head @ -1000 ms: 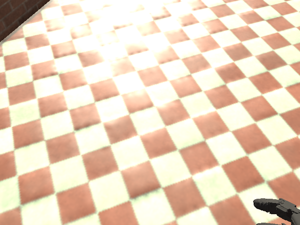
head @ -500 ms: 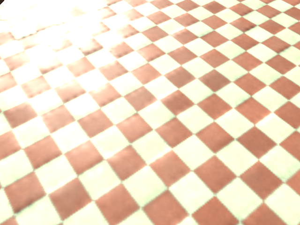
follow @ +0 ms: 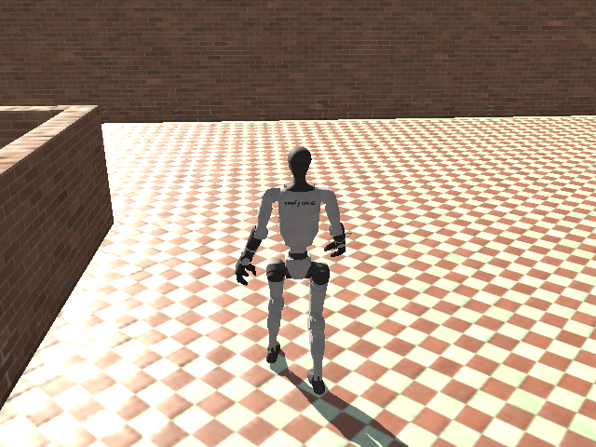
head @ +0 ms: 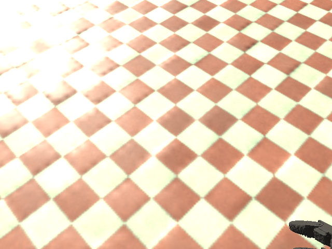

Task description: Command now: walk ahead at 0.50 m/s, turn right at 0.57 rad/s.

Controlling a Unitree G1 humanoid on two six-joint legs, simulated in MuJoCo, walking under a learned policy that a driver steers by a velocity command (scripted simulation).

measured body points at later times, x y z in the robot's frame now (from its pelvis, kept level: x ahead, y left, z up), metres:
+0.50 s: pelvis +0.26 -0.01 +0.00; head +0.29 -0.02 +0.45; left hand +0.54 +0.15 -0.07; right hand +0.18 -0.28 -0.13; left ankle +0.16 +0.14 -0.74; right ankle +0.38 -0.17 -0.71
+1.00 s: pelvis +0.45 -0.07 -0.01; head +0.48 -0.06 +0.44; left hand +0.61 +0.19 -0.13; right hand +0.56 -0.35 -0.11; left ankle +0.55 +0.02 -0.74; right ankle +0.39 -0.16 -0.74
